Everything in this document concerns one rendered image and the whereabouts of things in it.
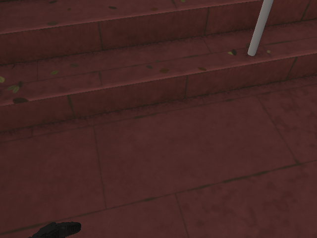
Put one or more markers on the left robot hand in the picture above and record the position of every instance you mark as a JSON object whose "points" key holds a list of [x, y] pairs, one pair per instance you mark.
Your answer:
{"points": [[58, 230]]}

